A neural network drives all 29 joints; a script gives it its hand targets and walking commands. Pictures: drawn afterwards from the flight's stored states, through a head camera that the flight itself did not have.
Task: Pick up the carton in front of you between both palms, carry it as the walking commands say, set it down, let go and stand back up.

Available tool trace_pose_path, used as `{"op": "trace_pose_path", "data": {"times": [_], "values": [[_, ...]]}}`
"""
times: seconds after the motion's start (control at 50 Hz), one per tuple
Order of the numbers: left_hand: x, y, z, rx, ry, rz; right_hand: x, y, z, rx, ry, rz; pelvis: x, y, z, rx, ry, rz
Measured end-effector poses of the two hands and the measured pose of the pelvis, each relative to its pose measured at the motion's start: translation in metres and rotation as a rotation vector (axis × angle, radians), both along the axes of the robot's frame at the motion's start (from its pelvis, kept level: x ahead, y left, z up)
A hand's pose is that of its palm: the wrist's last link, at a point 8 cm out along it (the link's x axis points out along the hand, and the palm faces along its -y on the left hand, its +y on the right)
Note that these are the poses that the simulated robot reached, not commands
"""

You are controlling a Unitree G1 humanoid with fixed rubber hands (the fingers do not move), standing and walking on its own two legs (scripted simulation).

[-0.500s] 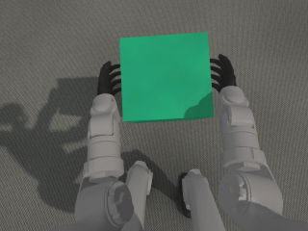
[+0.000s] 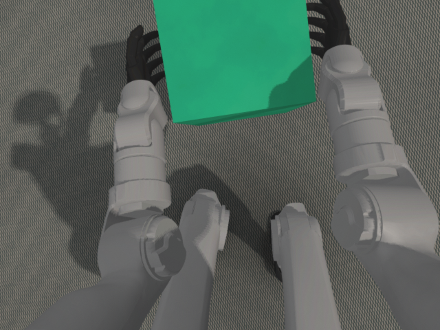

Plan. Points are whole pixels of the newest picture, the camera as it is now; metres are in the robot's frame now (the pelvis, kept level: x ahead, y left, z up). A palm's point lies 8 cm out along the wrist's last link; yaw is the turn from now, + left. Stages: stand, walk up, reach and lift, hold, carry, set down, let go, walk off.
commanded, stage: set down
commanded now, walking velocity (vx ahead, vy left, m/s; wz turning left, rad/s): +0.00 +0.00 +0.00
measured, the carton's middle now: (235, 63) +0.55 +0.07 -0.21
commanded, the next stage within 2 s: none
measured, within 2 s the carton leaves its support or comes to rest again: rests again in 0.82 s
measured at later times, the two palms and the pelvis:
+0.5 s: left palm (164, 91) +0.49 +0.22 -0.26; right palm (304, 57) +0.59 -0.07 -0.26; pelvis +0.00 -0.01 -0.09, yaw +1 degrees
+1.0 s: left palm (161, 92) +0.50 +0.23 -0.27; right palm (300, 58) +0.59 -0.06 -0.28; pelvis +0.00 -0.01 -0.11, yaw +2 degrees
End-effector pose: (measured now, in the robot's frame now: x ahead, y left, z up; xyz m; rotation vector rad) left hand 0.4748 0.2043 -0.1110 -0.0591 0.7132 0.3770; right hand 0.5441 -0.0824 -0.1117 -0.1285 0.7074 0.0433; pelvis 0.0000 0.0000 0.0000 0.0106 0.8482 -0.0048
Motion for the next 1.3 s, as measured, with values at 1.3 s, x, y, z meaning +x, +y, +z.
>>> {"op": "trace_pose_path", "data": {"times": [1.3], "values": [[0.028,0.024,-0.167,-0.033,0.040,-0.029,0.049,0.017,-0.174,0.068,0.023,0.166,0.003,-0.013,-0.114,0.059,-0.144,-0.006]]}}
